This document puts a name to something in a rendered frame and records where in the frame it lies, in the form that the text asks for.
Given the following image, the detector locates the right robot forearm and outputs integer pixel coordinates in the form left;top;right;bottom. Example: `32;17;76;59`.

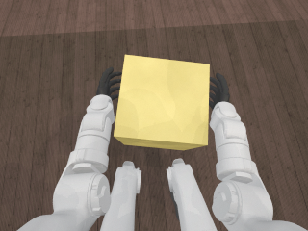
209;101;273;214

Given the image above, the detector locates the left robot shin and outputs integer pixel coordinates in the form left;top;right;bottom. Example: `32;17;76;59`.
115;161;135;177

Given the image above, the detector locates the right robot thigh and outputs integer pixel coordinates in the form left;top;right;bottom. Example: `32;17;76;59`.
167;162;218;231

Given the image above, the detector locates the robot right hand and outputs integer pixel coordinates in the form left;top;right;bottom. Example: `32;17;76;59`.
209;73;230;110

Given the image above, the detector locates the right robot upper arm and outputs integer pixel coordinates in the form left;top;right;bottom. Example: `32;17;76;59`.
212;180;308;231

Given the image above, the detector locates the left robot upper arm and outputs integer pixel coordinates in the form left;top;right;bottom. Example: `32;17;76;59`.
17;172;112;231

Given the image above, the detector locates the left robot forearm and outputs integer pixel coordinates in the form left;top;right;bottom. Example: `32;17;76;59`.
53;94;115;210

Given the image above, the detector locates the carton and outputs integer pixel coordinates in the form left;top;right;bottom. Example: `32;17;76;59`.
114;54;210;151

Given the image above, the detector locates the robot left hand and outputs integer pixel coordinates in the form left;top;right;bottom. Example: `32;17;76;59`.
96;67;122;101

